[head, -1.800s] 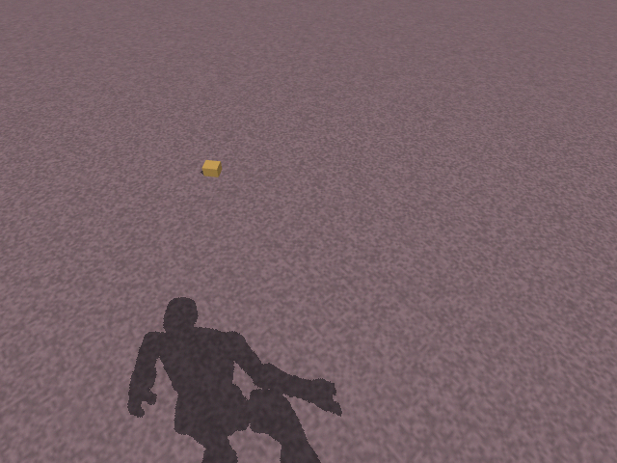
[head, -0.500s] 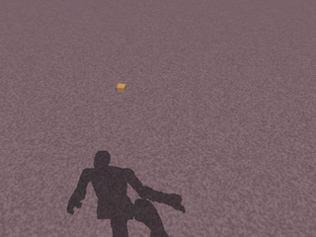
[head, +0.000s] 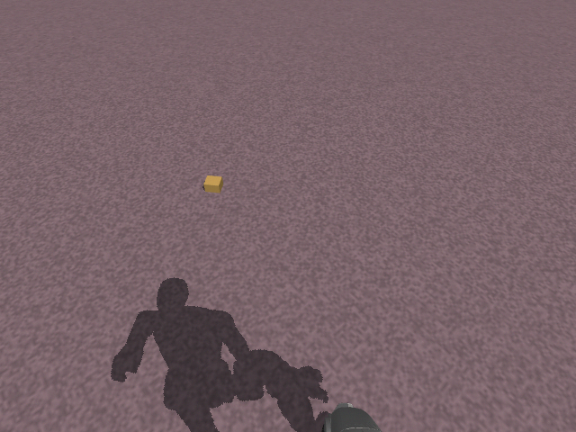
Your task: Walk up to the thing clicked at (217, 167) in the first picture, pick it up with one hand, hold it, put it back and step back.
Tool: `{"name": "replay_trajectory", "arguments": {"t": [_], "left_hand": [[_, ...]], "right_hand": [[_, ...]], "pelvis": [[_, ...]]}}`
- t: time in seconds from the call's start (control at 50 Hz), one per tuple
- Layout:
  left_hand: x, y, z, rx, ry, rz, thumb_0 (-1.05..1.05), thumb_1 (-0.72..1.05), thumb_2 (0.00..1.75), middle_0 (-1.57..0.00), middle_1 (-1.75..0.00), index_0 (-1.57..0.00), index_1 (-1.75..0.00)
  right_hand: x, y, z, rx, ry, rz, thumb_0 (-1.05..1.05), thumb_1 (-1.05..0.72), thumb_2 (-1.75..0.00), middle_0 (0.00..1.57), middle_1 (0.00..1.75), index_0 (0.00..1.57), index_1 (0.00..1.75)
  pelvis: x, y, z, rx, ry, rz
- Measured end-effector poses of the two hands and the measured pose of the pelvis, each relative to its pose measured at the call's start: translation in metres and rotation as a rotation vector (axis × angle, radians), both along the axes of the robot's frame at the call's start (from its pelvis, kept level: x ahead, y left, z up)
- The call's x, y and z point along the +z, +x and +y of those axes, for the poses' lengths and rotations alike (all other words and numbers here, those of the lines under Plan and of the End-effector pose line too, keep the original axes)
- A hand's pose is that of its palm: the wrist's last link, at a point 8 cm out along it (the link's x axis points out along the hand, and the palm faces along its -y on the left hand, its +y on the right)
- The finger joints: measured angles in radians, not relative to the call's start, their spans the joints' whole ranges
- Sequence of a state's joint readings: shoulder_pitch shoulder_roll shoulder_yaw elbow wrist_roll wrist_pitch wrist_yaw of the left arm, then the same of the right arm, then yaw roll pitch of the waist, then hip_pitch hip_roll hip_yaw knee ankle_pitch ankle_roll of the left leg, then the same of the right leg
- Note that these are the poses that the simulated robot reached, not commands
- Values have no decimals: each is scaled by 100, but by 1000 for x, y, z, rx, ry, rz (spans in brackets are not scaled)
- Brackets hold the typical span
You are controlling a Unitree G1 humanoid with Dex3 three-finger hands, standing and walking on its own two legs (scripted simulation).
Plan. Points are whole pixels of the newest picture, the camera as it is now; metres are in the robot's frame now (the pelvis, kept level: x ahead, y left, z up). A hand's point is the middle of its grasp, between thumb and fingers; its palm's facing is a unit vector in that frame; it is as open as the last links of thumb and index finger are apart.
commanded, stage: walk up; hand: left
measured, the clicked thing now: (213, 184) +1.37 +0.30 -0.75
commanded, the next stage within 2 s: none
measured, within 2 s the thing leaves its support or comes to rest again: neither
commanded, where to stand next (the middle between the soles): +1.01 +0.11 m, yaw -1 degrees
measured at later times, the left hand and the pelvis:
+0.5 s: hand (109, 368) +0.27 +0.30 -0.15, palm faces +0.02 -0.93 -0.37, open 7.4 cm; pelvis +0.26 +0.01 -0.01, yaw +2 degrees
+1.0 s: hand (142, 224) +0.59 +0.31 -0.14, palm faces -0.08 -0.91 -0.41, open 7.4 cm; pelvis +0.49 +0.03 -0.02, yaw -1 degrees
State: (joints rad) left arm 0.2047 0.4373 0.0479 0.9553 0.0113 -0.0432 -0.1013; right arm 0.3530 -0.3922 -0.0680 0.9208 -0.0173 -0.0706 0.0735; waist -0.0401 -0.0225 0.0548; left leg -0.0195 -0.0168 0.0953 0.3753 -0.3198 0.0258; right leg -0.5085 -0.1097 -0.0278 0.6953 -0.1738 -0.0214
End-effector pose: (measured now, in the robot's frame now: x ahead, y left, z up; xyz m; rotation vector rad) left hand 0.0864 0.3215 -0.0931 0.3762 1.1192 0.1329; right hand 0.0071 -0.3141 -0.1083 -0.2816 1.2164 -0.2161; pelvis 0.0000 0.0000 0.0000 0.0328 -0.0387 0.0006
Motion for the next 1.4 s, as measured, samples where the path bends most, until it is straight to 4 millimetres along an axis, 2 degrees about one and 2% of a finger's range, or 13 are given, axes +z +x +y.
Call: {"name": "replay_trajectory", "arguments": {"t": [0.12, 0.18, 0.34, 0.46, 0.54, 0.62, 0.76, 0.92, 1.04, 1.1, 1.2, 1.3, 1.4], "left_hand": [[0, 96, -18, -12, 43, -82, 1, 91, 90, -20, -30, -20, -29], [5, 125, -29, 5, 37, -140, 1, 91, 90, -20, -30, -20, -29], [12, 144, -25, 61, 25, -65, 0, 90, 90, -20, -30, -21, -30], [-8, 161, 6, 113, 14, 18, 1, 90, 90, -20, -30, -21, -30], [-32, 189, 37, 132, 16, 72, 1, 90, 90, -20, -30, -21, -30], [-37, 235, 50, 115, 12, 102, 1, 91, 90, -20, -30, -20, -29], [-19, 324, 55, 51, -14, 63, 1, 91, 90, -20, -30, -20, -29], [-3, 433, 44, 0, 15, 25, 1, 91, 90, -20, -30, -20, -29], [-2, 516, 23, -17, 50, -82, 1, 91, 90, -20, -30, -20, -29], [7, 537, 15, -3, 42, -117, 1, 91, 90, -20, -30, -21, -29], [14, 552, 20, 10, 40, -88, 0, 90, 90, -20, -30, -21, -30], [5, 562, 42, 44, 35, -42, 0, 90, 90, -20, -30, -21, -30], [-20, 579, 79, 78, 27, 17, 1, 90, 90, -20, -30, -21, -30]], "right_hand": [[-31, 62, -17, -2, 18, 45, 0, -90, -90, 20, 30, 21, 30], [-33, 109, -20, 29, 20, 43, 1, -91, -90, 20, 30, 20, 30], [0, 252, -17, 124, 6, -108, 0, -91, -90, 20, 30, 20, 30], [16, 343, 0, 179, -34, -150, 0, -91, -90, 20, 30, 20, 30], [17, 398, 20, 190, -76, -191, 0, -91, -90, 20, 30, 20, 30], [24, 422, 39, 148, -78, -216, 0, -91, -90, 20, 30, 20, 30], [27, 433, 55, 91, -54, -130, 0, -91, -90, 20, 30, 20, 30], [4, 455, 43, 24, -15, -17, 0, -90, -90, 20, 30, 21, 30], [-26, 506, 25, 9, 1, 29, 0, -91, -90, 20, 30, 20, 30], [-24, 545, 26, 37, 9, 16, 1, -91, -90, 20, 30, 20, 30], [-10, 613, 32, 81, 15, -58, 0, -91, -90, 20, 30, 20, 30], [2, 671, 43, 120, -10, -88, 0, -91, -90, 20, 30, 20, 30], [8, 727, 62, 138, -60, -127, 0, -91, -90, 20, 30, 20, 30]], "pelvis": [[-19, 73, -18, 7, -27, 2], [-17, 101, -23, 18, -29, -4], [1, 173, -17, 19, -42, -3], [-5, 233, 3, 27, -67, -2], [-20, 280, 27, 26, -56, -4], [-16, 313, 41, 19, -48, -7], [1, 372, 51, 1, -30, 2], [-2, 447, 45, -8, -9, 10], [-17, 504, 27, -8, -29, 2], [-11, 525, 26, -3, -25, -3], [-2, 559, 31, -2, -32, 1], [-3, 597, 45, 5, -47, 1], [-16, 642, 72, 12, -59, -1]]}}
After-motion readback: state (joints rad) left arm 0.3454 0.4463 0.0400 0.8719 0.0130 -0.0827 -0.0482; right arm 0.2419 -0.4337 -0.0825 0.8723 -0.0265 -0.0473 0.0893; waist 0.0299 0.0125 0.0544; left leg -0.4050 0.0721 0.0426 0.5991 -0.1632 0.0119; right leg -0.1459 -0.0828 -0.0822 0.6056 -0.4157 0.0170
